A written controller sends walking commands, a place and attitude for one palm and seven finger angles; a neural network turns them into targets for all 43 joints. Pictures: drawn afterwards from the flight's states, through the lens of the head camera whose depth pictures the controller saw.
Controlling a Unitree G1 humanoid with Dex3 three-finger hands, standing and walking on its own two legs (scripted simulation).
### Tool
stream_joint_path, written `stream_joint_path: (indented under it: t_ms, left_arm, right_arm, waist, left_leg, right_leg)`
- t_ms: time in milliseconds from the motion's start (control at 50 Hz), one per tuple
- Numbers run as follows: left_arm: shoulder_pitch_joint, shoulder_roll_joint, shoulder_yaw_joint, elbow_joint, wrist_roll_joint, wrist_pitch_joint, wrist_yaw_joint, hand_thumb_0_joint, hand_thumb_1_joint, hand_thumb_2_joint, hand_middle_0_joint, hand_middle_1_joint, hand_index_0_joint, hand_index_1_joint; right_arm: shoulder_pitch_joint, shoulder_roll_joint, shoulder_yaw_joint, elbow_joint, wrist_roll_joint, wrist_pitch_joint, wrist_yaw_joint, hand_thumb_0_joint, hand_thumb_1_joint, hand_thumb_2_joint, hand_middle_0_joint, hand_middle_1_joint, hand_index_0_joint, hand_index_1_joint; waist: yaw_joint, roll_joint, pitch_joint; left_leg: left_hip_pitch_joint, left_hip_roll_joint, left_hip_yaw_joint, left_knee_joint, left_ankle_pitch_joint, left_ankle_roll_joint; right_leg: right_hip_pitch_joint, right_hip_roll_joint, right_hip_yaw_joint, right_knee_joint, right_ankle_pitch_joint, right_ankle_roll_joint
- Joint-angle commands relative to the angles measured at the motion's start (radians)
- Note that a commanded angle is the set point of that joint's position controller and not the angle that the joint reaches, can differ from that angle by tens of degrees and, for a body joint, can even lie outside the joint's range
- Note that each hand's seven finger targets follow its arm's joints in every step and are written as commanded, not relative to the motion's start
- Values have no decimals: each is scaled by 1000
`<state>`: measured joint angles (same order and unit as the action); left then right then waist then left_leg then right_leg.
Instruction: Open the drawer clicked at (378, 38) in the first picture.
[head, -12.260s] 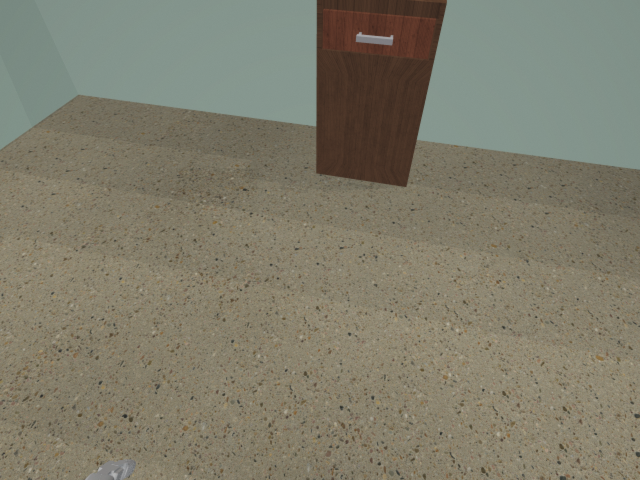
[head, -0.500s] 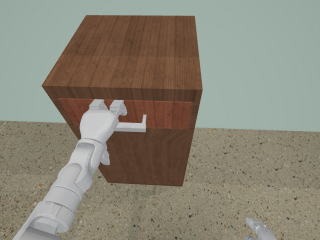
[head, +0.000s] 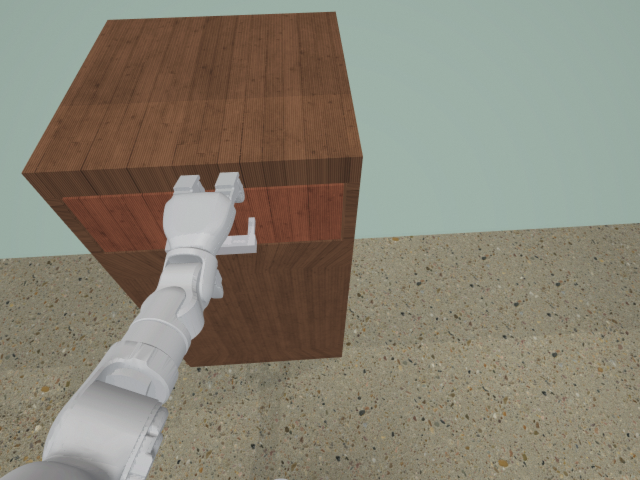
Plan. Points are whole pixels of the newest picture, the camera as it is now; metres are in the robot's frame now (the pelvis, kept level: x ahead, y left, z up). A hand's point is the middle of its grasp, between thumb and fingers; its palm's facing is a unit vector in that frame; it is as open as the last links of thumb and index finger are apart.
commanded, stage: move the hooked fingers above the handle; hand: left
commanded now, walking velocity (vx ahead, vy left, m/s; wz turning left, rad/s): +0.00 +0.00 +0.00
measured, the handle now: (213, 235) +0.49 +0.17 -0.03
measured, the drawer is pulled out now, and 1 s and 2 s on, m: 0.00 0.00 0.00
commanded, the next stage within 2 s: none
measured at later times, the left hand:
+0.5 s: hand (207, 242) +0.43 +0.16 +0.03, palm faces +0.06 -0.05 -1.00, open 13.9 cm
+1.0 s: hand (191, 228) +0.44 +0.18 +0.05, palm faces +0.16 +0.03 -0.99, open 13.8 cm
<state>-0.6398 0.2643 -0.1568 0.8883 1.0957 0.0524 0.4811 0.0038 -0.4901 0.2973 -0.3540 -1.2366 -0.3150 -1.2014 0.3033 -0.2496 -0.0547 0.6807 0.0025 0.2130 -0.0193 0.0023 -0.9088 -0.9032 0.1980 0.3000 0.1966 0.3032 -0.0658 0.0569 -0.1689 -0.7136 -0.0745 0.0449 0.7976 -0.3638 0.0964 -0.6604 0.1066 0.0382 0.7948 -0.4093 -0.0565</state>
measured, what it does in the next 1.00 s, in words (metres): stands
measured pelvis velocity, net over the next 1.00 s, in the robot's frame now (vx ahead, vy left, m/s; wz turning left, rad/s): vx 0.01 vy -0.01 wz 0.00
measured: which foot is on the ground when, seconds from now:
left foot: down 0.00-1.00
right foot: down 0.00-1.00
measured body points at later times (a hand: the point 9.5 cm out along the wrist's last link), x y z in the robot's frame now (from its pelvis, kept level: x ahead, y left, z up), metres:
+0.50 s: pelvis +0.01 -0.01 +0.00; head +0.06 -0.02 +0.45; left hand +0.42 +0.16 +0.08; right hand +0.12 -0.27 -0.12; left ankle +0.01 +0.06 -0.70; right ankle -0.02 -0.09 -0.70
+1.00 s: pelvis +0.01 -0.01 +0.00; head +0.06 -0.04 +0.45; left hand +0.42 +0.17 +0.10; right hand +0.12 -0.26 -0.14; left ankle +0.01 +0.06 -0.70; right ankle -0.02 -0.09 -0.70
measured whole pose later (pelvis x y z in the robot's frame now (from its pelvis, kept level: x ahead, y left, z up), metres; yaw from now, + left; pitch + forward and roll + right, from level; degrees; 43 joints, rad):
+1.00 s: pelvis +0.01 -0.01 +0.00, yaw +0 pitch +15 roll +0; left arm -0.58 0.28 -0.14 0.82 1.10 0.16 0.51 0.01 -0.49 0.30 -0.32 -1.20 -0.32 -1.20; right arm 0.21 -0.23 -0.04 0.66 0.01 0.23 -0.02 0.00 -0.91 -0.90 0.20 0.30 0.20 0.30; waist -0.03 0.06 -0.17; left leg -0.65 -0.07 0.04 0.77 -0.37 0.08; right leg -0.61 0.11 0.04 0.78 -0.42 -0.08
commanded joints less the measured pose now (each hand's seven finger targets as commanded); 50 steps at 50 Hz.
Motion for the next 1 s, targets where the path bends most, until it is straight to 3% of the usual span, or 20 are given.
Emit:
stream_joint_path:
  t_ms: [0, 40, 140, 220, 260, 320, 420, 480, 520, 560, 620, 660, 680, 720, 740, 780, 820, 900, 940, 980]
  left_arm:
    - [-377, 280, 124, -77, -35, 176, 40, 0, -500, 300, -300, -1200, -300, -1200]
    - [-404, 308, 128, -119, -56, 189, 5, 0, -500, 300, -300, -1200, -300, -1200]
    - [-402, 152, -21, -226, -86, 78, -125, 0, -500, 300, -300, -1200, -300, -1200]
    - [-389, 58, -102, -229, -66, -24, -157, 0, -500, 300, -300, -1200, -300, -1200]
    - [-381, 68, -78, -230, -61, -47, -134, 0, -500, 300, -300, -1200, -300, -1200]
    - [-380, 195, 55, -225, -47, -52, -67, 0, -500, 300, -300, -1200, -300, -1200]
    - [-417, 334, 172, -203, 3, 37, 47, 0, -500, 300, -300, -1200, -300, -1200]
    - [-418, 265, 106, -180, 0, 109, 43, 0, -500, 300, -300, -1200, -300, -1200]
    - [-365, 242, 86, -149, -35, 150, -3, 0, -500, 300, -300, -1200, -300, -1200]
    - [-326, 142, -4, -183, -77, 167, -77, 0, -500, 300, -300, -1200, -300, -1200]
    - [-284, -22, -156, -273, -129, 125, -193, 0, -500, 300, -300, -1200, -300, -1200]
    - [-262, -24, -173, -293, -130, 63, -238, 0, -500, 300, -300, -1200, -300, -1200]
    - [-287, 25, -134, -311, -116, 23, -243, 0, -500, 300, -300, -1200, -300, -1200]
    - [-315, 74, -88, -404, -95, -59, -215, 0, -500, 300, -300, -1200, -300, -1200]
    - [-361, 139, -25, -460, -72, -98, -180, 0, -500, 300, -300, -1200, -300, -1200]
    - [-354, 245, 97, -469, -22, -133, -90, 0, -500, 300, -300, -1200, -300, -1200]
    - [-330, 353, 218, -421, 6, -100, 8, 0, -500, 300, -300, -1200, -300, -1200]
    - [-272, 278, 155, -266, 8, 98, 113, 0, -500, 300, -300, -1200, -300, -1200]
    - [-275, 278, 133, -156, -5, 215, 88, 0, -500, 300, -300, -1200, -300, -1200]
    - [-266, 197, 43, -84, -55, 310, -4, 0, -500, 300, -300, -1200, -300, -1200]
  right_arm:
    - [-10, -130, -33, -110, 13, -17, 0, 0, -900, -900, 200, 300, 200, 300]
    - [-22, -134, -31, -127, 23, -12, -15, 0, -900, -900, 200, 300, 200, 300]
    - [-17, -127, -39, -131, 26, -43, -43, 0, -900, -900, 200, 300, 200, 300]
    - [-4, -106, -37, -114, 22, -63, -34, 0, -900, -900, 200, 300, 200, 300]
    - [4, -105, -39, -111, 17, -65, -24, 0, -900, -900, 200, 300, 200, 300]
    - [-3, -114, -37, -111, 11, -63, -16, 0, -900, -900, 200, 300, 200, 300]
    - [-43, -112, -23, -126, 1, -52, -17, 0, -900, -900, 200, 300, 200, 300]
    - [-49, -110, -29, -130, 7, -42, -12, 0, -900, -900, 200, 300, 200, 300]
    - [-47, -117, -32, -134, 16, -31, -11, 0, -900, -900, 200, 300, 200, 300]
    - [-46, -120, -40, -142, 25, -25, -10, 0, -900, -900, 200, 300, 200, 300]
    - [-58, -120, -41, -152, 28, -29, -11, 0, -900, -900, 200, 300, 200, 300]
    - [-52, -120, -36, -139, 21, -31, -17, 0, -900, -900, 200, 300, 200, 300]
    - [-44, -118, -34, -130, 16, -32, -19, 0, -900, -900, 200, 300, 200, 300]
    - [-42, -106, -35, -136, 6, -35, -18, 0, -900, -900, 200, 300, 200, 300]
    - [-35, -102, -38, -132, 4, -39, -15, 0, -900, -900, 200, 300, 200, 300]
    - [-31, -95, -39, -122, -5, -41, -13, 0, -900, -900, 200, 300, 200, 300]
    - [-44, -92, -30, -116, -18, -37, -14, 0, -900, -900, 200, 300, 200, 300]
    - [-109, -87, -16, -136, -9, -21, -3, 0, -900, -900, 200, 300, 200, 300]
    - [-114, -100, -15, -124, 5, -3, 1, 0, -900, -900, 200, 300, 200, 300]
    - [-104, -115, -21, -126, 33, 12, -3, 0, -900, -900, 200, 300, 200, 300]
  waist:
    - [29, -135, -372]
    - [29, -139, -397]
    - [-24, -86, -309]
    - [-41, -13, -212]
    - [-27, 0, -225]
    - [15, -33, -270]
    - [49, -62, -344]
    - [32, -41, -395]
    - [24, -78, -419]
    - [-1, -106, -405]
    - [-46, -128, -324]
    - [-51, -120, -244]
    - [-45, -126, -233]
    - [-10, -28, -277]
    - [9, 27, -333]
    - [46, 59, -386]
    - [79, 14, -369]
    - [85, -58, -329]
    - [72, -96, -358]
    - [29, -184, -333]
  left_leg:
    - [233, 37, -43, -111, 322, -49]
    - [239, 32, -40, -129, 310, -40]
    - [344, 40, -50, -149, 315, -26]
    - [407, 48, -80, -137, 329, -38]
    - [412, 48, -87, -126, 321, -42]
    - [355, 41, -89, -113, 329, -49]
    - [252, 25, -61, -95, 323, -47]
    - [292, 28, -43, -92, 374, -48]
    - [310, 26, -41, -96, 407, -45]
    - [350, 28, -40, -101, 441, -39]
    - [405, 34, -63, -108, 485, -30]
    - [399, 32, -77, -107, 456, -25]
    - [400, 34, -87, -105, 456, -27]
    - [431, 33, -92, -98, 482, -34]
    - [464, 38, -101, -87, 504, -42]
    - [454, 44, -102, -60, 537, -59]
    - [338, 32, -93, -50, 483, -65]
    - [240, 12, -44, -79, 374, -64]
    - [233, 13, -29, -107, 357, -62]
    - [238, 16, -19, -129, 340, -52]
  right_leg:
    - [242, -36, 19, -140, 366, 7]
    - [307, -47, 38, -159, 398, 13]
    - [256, -55, 35, -209, 390, 17]
    - [114, -49, 13, -209, 296, 1]
    - [87, -45, 8, -195, 275, -3]
    - [116, -42, 6, -154, 289, -10]
    - [197, -44, 25, -118, 345, -5]
    - [227, -46, 22, -126, 423, 2]
    - [285, -47, 30, -143, 493, 9]
    - [306, -54, 34, -163, 575, 21]
    - [260, -58, 24, -187, 582, 29]
    - [211, -60, 22, -192, 545, 28]
    - [191, -59, 20, -184, 521, 24]
    - [180, -59, 22, -162, 487, 7]
    - [158, -55, 21, -142, 467, 1]
    - [135, -47, 14, -96, 447, -9]
    - [161, -42, 17, -65, 435, -16]
    - [222, -38, 34, -95, 419, -12]
    - [287, -44, 41, -126, 449, 1]
    - [337, -54, 47, -176, 515, 24]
